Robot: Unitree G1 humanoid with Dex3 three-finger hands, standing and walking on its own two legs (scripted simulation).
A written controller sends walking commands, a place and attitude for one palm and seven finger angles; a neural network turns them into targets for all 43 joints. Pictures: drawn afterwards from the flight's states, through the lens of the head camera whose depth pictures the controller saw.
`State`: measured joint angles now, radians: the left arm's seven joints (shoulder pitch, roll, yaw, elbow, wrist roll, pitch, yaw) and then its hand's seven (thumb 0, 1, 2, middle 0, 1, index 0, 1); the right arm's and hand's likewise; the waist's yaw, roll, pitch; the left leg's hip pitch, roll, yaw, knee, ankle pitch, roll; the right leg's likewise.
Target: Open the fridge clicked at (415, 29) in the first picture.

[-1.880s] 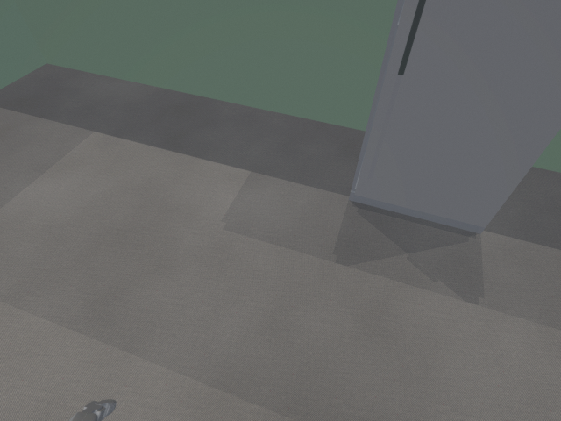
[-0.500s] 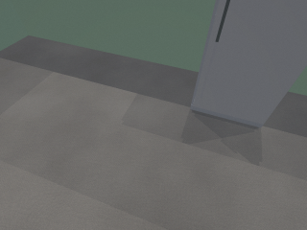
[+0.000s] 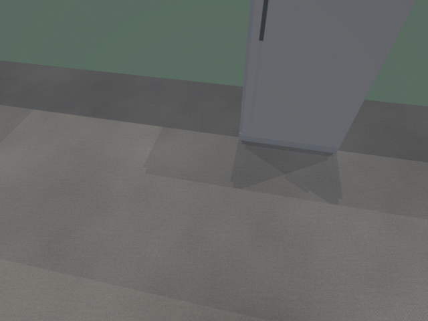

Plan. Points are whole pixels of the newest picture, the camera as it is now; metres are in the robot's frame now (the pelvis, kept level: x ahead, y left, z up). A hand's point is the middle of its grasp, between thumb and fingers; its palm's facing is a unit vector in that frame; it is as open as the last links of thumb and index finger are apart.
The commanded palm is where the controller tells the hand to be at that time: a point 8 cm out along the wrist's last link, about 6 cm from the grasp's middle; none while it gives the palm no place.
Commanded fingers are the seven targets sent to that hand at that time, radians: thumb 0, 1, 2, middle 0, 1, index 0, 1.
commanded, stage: walk to a spot facing it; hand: left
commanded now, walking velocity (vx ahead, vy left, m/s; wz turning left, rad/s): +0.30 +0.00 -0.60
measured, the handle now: out of the picture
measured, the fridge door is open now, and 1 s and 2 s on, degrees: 0 0 0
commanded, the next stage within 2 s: none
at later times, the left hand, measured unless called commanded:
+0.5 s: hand out of the picture +0.09 +0.18 -0.15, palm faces -0.08 -0.97 -0.21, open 7.4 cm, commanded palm none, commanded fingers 0.00 0.90 0.90 -0.20 -0.30 -0.20 -0.30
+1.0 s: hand (179, 172) +0.54 +0.16 -0.15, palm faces -0.44 -0.88 -0.18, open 7.4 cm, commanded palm none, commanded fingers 0.00 0.90 0.90 -0.20 -0.30 -0.20 -0.30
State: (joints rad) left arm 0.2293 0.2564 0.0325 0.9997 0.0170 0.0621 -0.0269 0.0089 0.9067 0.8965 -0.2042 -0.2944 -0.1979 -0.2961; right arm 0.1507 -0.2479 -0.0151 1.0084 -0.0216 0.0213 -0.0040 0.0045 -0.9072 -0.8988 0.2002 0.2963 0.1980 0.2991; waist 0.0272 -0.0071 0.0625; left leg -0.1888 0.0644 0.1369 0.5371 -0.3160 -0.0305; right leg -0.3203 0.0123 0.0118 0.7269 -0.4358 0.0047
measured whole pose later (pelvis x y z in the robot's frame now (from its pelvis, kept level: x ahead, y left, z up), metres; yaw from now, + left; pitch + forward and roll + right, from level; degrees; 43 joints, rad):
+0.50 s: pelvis +0.14 -0.01 +0.01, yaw -12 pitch +2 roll -1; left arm 0.49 0.14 0.04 1.05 0.03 -0.06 0.02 0.01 0.90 0.90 -0.21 -0.29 -0.20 -0.30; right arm 0.10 -0.22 -0.05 0.95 -0.03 0.01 0.03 0.01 -0.91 -0.90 0.20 0.30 0.19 0.30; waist 0.07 0.03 0.03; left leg -0.61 0.10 0.04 0.91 -0.21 -0.07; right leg 0.01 0.10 0.17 0.29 -0.32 -0.07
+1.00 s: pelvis +0.35 +0.03 +0.01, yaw -30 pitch -1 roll -2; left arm 0.16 0.23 0.11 0.93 0.03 0.04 -0.03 0.01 0.91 0.90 -0.20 -0.29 -0.19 -0.30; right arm 0.40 -0.17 -0.03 1.06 -0.02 -0.06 -0.04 0.00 -0.93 -0.90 0.20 0.30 0.19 0.30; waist -0.02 -0.03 0.05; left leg -0.04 0.03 0.32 0.39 -0.34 0.07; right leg -0.66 -0.06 -0.04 1.11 -0.13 0.03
